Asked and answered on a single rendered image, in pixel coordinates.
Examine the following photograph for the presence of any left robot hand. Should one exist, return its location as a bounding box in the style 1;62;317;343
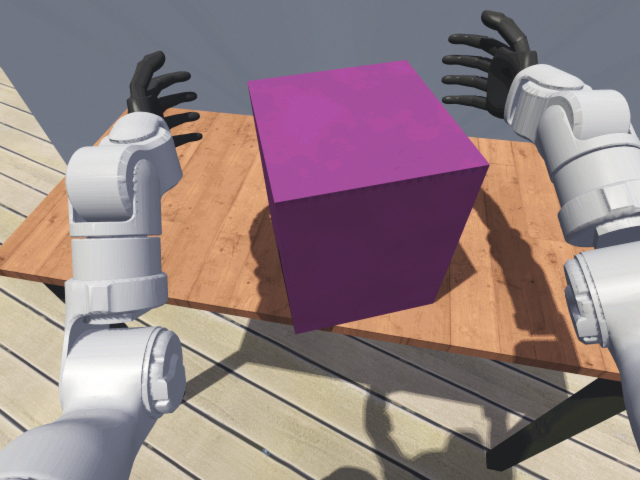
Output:
127;51;203;148

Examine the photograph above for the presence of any robot left forearm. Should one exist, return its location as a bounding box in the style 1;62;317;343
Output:
59;112;183;410

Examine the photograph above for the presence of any right robot hand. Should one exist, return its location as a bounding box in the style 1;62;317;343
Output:
441;10;538;119

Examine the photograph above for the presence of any table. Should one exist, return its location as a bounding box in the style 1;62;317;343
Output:
0;108;626;472

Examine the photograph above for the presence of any robot left upper arm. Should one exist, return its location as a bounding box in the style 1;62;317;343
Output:
0;326;186;480

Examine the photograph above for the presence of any robot right upper arm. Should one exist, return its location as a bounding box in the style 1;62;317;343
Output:
564;241;640;452

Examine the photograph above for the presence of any carton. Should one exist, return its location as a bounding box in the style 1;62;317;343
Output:
247;60;490;334

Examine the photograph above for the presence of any robot right forearm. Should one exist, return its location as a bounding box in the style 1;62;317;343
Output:
504;64;640;249

